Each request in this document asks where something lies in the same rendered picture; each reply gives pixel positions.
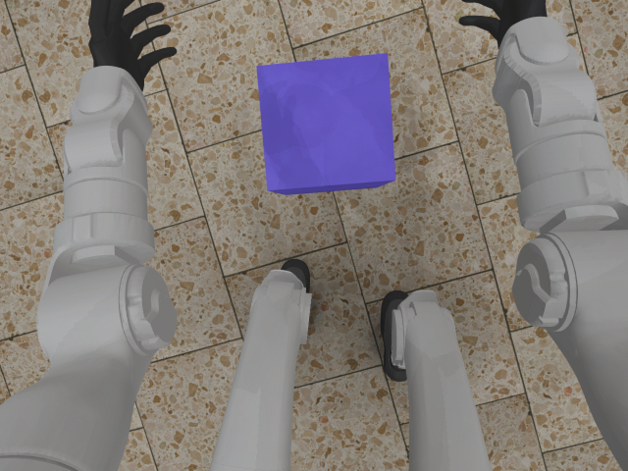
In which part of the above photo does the robot left forearm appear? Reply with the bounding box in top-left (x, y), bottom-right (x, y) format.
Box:
top-left (36, 66), bottom-right (155, 358)

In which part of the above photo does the left robot upper arm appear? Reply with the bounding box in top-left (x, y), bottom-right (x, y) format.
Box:
top-left (0, 263), bottom-right (177, 471)

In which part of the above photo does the robot right foot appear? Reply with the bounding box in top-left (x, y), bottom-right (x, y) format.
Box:
top-left (381, 290), bottom-right (408, 382)

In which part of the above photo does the robot right forearm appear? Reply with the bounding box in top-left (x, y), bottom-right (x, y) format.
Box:
top-left (492, 17), bottom-right (628, 235)

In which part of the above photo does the right robot upper arm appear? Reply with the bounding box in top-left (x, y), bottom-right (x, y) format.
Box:
top-left (512, 230), bottom-right (628, 471)

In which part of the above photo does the robot right thigh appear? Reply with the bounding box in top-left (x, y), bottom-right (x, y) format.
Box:
top-left (392, 301), bottom-right (492, 471)

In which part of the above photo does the carton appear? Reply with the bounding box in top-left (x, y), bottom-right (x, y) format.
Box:
top-left (256, 53), bottom-right (395, 195)

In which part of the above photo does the robot left hand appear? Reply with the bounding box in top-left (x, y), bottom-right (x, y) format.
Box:
top-left (88, 0), bottom-right (177, 91)

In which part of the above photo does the robot right hand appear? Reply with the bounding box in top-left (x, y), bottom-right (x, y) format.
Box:
top-left (459, 0), bottom-right (547, 49)

